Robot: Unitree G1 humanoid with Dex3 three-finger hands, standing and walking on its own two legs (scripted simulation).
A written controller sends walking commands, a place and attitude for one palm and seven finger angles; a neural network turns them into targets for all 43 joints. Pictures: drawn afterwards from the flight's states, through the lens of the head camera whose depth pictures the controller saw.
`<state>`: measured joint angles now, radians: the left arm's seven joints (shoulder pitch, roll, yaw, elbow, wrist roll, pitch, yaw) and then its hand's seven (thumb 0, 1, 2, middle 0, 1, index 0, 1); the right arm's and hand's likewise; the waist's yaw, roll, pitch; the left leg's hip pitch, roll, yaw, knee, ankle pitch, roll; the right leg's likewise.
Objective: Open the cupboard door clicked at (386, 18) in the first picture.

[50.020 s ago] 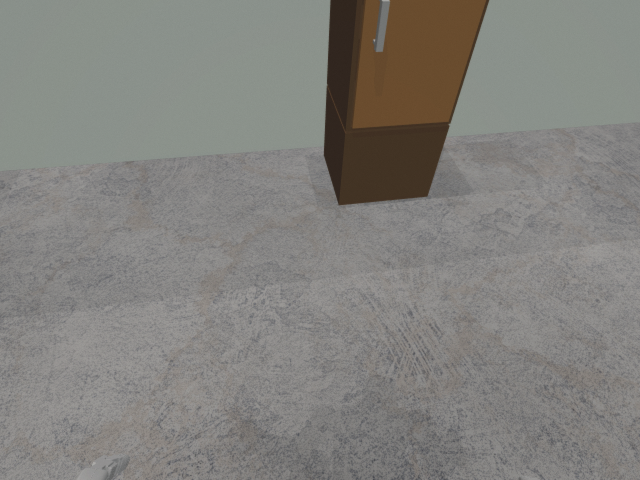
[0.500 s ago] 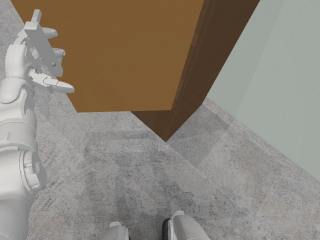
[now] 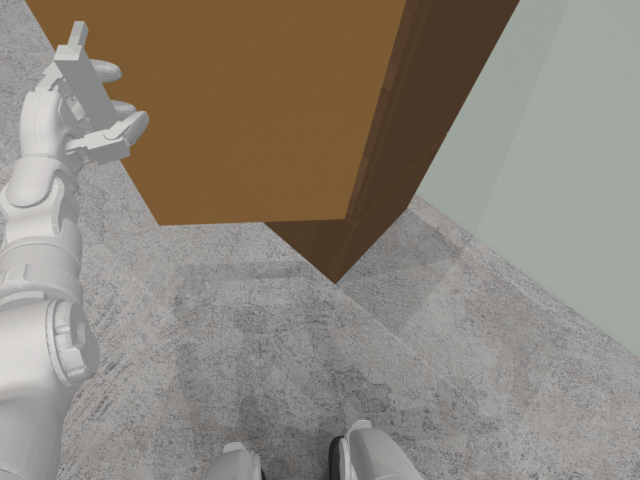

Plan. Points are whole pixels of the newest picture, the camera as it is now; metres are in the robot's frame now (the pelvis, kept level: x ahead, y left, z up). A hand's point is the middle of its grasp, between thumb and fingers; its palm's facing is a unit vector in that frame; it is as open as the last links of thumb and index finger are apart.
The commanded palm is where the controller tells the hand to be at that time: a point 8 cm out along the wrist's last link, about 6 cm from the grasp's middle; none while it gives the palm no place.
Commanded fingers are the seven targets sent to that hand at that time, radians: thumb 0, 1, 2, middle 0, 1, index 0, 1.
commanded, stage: close the thumb around the handle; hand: left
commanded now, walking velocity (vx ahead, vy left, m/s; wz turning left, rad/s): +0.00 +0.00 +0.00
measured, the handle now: (101, 92) +0.57 +0.22 +0.09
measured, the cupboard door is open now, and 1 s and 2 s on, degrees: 47 70 93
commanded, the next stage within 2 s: pull the door open along its arc in 0.22 s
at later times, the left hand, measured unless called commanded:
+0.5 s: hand (113, 131) +0.51 +0.20 +0.09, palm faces -0.01 -1.00 -0.02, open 5.9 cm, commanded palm +0.47 +0.25 +0.09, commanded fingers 0.00 0.90 0.90 -0.40 -1.35 -0.40 -1.35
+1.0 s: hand (149, 226) +0.38 +0.15 +0.09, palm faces +0.22 -0.97 +0.09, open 6.3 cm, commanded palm +0.33 +0.21 +0.09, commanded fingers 0.00 0.90 0.90 -0.40 -1.35 -0.40 -1.35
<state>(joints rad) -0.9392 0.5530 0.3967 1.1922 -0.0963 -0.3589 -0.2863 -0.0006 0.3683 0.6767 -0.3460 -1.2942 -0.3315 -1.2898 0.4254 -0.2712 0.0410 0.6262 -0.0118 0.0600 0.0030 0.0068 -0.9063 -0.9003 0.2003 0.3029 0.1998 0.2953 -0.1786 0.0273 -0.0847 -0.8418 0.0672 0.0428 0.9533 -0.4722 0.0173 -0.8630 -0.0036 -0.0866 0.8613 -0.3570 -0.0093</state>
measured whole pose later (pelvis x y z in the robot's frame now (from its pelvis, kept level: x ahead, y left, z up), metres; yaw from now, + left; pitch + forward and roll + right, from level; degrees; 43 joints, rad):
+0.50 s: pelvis +0.00 -0.01 +0.00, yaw +0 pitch +21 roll -2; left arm -0.90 0.57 0.43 1.16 -0.10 -0.35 -0.33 0.01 0.71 0.79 -0.36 -1.34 -0.35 -1.35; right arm 0.41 -0.28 0.04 0.60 0.00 0.07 0.00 0.01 -0.91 -0.90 0.20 0.30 0.20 0.30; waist -0.18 0.02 -0.09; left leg -0.83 0.08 0.05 0.94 -0.47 0.01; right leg -0.86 0.01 -0.08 0.86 -0.36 -0.02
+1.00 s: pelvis +0.01 -0.01 +0.02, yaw +0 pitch +13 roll -1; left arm -0.23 0.09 0.19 0.40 -0.16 -0.29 0.09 0.02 0.66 0.76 -0.33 -1.34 -0.36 -1.27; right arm 0.27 -0.23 0.00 0.53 0.00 0.02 0.04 0.01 -0.91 -0.90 0.20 0.30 0.20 0.29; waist -0.04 0.03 -0.13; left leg -0.60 0.05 0.08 0.81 -0.44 0.01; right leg -0.66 -0.01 -0.05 0.78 -0.36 -0.01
